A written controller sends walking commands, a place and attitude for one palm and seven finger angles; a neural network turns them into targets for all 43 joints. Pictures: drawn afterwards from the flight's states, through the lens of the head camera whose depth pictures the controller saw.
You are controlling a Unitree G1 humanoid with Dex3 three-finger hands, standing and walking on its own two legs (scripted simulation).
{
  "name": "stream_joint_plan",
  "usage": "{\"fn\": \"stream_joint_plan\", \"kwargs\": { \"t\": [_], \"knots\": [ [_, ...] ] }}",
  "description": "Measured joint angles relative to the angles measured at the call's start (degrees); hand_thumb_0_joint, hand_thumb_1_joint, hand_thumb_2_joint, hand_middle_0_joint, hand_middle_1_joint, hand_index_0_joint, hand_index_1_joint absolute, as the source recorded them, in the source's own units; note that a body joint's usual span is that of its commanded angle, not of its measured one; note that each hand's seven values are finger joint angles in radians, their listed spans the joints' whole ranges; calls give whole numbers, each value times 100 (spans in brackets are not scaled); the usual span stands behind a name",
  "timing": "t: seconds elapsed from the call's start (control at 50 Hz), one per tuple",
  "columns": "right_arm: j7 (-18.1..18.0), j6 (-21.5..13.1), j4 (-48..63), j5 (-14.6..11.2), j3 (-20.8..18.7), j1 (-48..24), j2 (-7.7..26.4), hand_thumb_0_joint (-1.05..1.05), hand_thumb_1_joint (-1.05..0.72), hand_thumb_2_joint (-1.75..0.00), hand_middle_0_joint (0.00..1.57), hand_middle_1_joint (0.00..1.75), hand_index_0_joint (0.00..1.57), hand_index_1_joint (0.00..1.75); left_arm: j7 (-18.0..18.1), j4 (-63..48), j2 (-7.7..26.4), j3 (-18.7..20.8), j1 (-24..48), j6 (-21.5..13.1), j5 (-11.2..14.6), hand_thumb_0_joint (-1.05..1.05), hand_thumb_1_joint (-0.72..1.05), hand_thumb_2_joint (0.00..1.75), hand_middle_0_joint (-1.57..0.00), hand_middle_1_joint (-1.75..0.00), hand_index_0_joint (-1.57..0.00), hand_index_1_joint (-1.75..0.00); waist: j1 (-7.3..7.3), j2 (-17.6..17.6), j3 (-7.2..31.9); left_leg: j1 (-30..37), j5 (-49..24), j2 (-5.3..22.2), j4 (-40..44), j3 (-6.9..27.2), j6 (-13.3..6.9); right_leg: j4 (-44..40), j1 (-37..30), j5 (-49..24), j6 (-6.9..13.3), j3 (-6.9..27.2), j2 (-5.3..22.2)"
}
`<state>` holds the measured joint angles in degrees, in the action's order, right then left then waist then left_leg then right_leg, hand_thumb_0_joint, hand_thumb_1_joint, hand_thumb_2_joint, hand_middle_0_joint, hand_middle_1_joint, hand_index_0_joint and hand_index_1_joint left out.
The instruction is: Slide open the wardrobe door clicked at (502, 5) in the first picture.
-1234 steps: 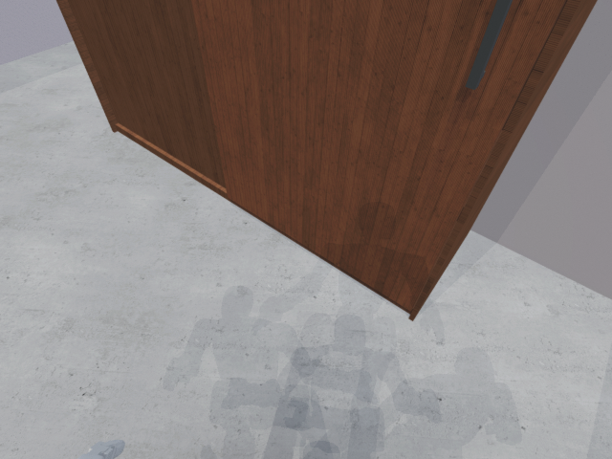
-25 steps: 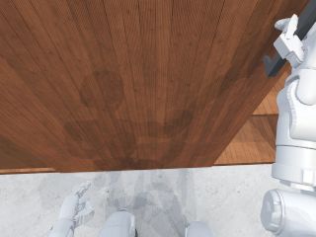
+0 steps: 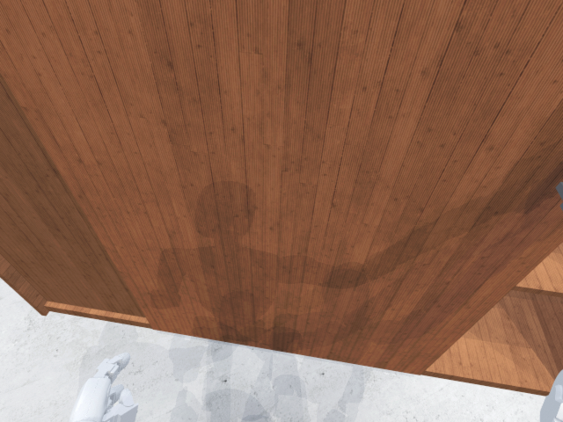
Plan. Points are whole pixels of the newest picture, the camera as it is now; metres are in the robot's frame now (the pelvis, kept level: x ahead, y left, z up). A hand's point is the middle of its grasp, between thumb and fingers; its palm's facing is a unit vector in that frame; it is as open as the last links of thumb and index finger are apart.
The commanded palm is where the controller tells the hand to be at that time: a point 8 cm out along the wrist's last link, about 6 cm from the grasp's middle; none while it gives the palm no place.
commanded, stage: stop walking and hold the door there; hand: right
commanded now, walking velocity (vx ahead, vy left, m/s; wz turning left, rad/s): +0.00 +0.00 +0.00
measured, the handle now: out of the picture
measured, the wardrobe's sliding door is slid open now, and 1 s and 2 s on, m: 0.48 0.48 0.48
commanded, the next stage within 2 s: loosen the grip on the handle in 1.84 s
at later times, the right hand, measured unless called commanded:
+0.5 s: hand out of the picture +0.38 -0.35 +0.25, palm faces +0.63 +0.76 -0.17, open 6.8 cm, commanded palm +0.33 -0.37 +0.21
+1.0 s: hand out of the picture +0.38 -0.35 +0.24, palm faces +0.50 +0.84 -0.20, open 6.7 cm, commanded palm +0.34 -0.38 +0.21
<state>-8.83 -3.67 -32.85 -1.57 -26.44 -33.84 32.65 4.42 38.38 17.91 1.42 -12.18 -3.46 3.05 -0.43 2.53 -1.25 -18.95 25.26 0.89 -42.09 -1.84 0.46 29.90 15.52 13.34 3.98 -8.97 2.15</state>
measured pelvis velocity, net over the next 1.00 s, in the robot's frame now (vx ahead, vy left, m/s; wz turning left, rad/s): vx -0.04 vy -0.05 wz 0.02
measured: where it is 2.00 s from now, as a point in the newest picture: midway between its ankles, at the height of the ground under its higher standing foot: outside the picture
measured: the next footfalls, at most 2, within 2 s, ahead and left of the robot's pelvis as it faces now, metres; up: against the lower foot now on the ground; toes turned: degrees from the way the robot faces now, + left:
left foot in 0.14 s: +0.03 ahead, +0.15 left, +0.00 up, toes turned +6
left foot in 1.22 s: -0.06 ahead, +0.06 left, +0.00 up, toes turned +5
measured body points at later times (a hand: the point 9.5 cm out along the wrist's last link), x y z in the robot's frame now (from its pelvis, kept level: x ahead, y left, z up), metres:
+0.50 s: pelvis -0.02 +0.02 +0.00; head -0.04 +0.03 +0.45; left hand +0.01 +0.32 -0.11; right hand +0.34 -0.38 +0.26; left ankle -0.01 +0.14 -0.74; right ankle +0.04 -0.08 -0.74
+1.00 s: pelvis -0.04 -0.05 +0.00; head -0.02 -0.05 +0.45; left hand +0.08 +0.21 -0.11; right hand +0.35 -0.40 +0.25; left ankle -0.06 +0.09 -0.69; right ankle +0.01 -0.13 -0.74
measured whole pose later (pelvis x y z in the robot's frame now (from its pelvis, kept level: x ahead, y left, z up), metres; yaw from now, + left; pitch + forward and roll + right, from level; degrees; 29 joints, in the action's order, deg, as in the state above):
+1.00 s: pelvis -0.04 -0.05 +0.00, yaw +1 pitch +0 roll +1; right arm -5.0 -9.3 -38.6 -0.9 -22.2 -40.7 32.7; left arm 4.8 40.3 15.0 0.9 -11.9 -2.3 2.9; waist -0.6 1.9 -3.3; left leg -23.4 27.4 3.3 -53.0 -2.2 2.3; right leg 30.5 18.8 11.9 3.8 -5.6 0.2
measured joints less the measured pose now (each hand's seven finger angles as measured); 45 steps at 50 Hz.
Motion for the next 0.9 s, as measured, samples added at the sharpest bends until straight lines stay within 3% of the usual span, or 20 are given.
{"fn": "stream_joint_plan", "kwargs": {
  "t": [0.1,0.16,0.26,0.5,0.66,0.72,0.8,0.84,0.88,0.9],
  "knots": [
    [48,95,-386,-4,-58,34,302,-4,-72,-81,46,140,12,121,23,-1,-149,-173,-271,-12,-10,1,91,90,-20,-30,-20,-30,-60,10,193,372,-404,8,786,-191,26,-211,13,-186,-107,-71,152],
    [121,22,-730,35,-246,-8,605,-4,-72,-81,46,139,12,121,40,40,-200,-273,-296,58,-55,1,91,90,-20,-30,-20,-30,-122,-74,240,581,-1253,65,1478,-151,37,21,199,-102,-180,-198,189],
    [224,-168,-1350,90,-554,-115,783,-4,-71,-81,45,137,14,122,117,249,-78,-175,-399,206,-26,1,91,90,-20,-30,-20,-30,-319,98,234,505,-1167,-31,1446,-186,-19,16,270,-171,-228,-165,285],
    [357,-463,-2075,124,-498,-330,955,-4,-66,-84,46,139,21,125,197,530,204,22,-815,233,-22,2,91,90,-20,-30,-20,-30,-331,44,392,459,-1247,13,1504,-82,17,-198,203,-292,-174,-279,226],
    [385,-570,-2153,185,-449,-453,916,-4,-65,-84,46,140,21,125,140,460,100,11,-732,208,-21,1,91,90,-20,-30,-20,-30,-297,84,341,440,-1234,15,1471,-128,26,-70,291,-252,-173,-228,235],
    [454,-640,-2156,237,-408,-526,813,-6,-63,-85,46,140,22,126,100,449,153,64,-635,254,-8,1,91,90,-20,-30,-20,-30,-242,147,285,402,-1184,86,1358,-132,74,386,440,244,-301,116,75],
    [547,-637,-1921,235,-207,-627,543,-10,-61,-85,46,140,26,129,60,491,211,97,-501,246,-14,1,91,90,-20,-30,-20,-30,-171,33,213,346,-1101,401,1166,-74,236,800,446,821,-379,514,-183],
    [573,-642,-1676,206,-53,-657,408,-11,-60,-85,46,140,28,130,59,464,226,91,-432,230,-31,1,91,90,-20,-30,-20,-30,-188,-42,164,287,-1012,588,979,-78,363,333,205,331,-402,507,-149],
    [539,-642,-1358,156,133,-688,283,-12,-60,-85,46,140,28,130,80,428,197,120,-291,247,-28,1,91,90,-20,-30,-20,-30,-181,-140,35,204,-925,797,772,-40,468,226,183,-102,-272,378,-272],
    [506,-648,-1206,120,218,-687,230,-12,-60,-84,46,140,27,130,80,383,160,126,-220,259,-21,1,91,90,-20,-30,-20,-30,-125,-170,-23,119,-895,841,642,1,408,277,213,-48,-185,317,-321]
  ]
}}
